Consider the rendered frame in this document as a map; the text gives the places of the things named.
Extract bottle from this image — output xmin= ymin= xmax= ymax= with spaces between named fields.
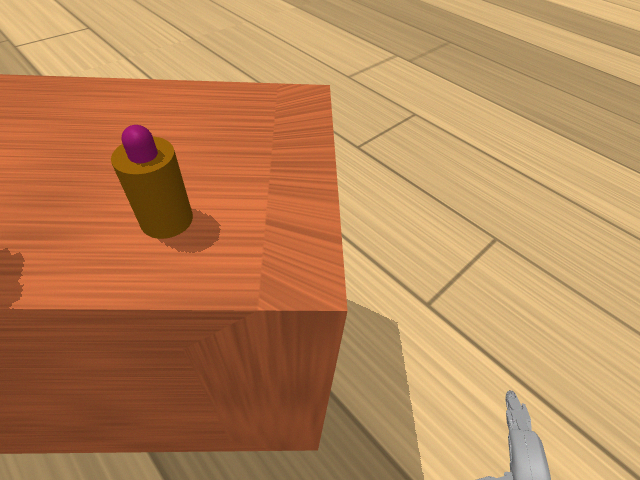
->
xmin=111 ymin=125 xmax=193 ymax=239

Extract right robot hand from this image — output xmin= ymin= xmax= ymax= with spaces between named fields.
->
xmin=477 ymin=390 xmax=551 ymax=480

